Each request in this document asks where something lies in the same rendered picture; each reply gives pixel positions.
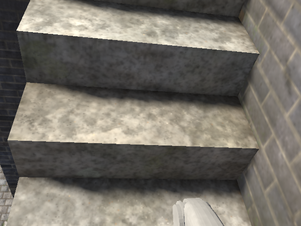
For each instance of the right robot thigh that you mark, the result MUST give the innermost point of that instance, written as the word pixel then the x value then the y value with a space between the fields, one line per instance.
pixel 194 212

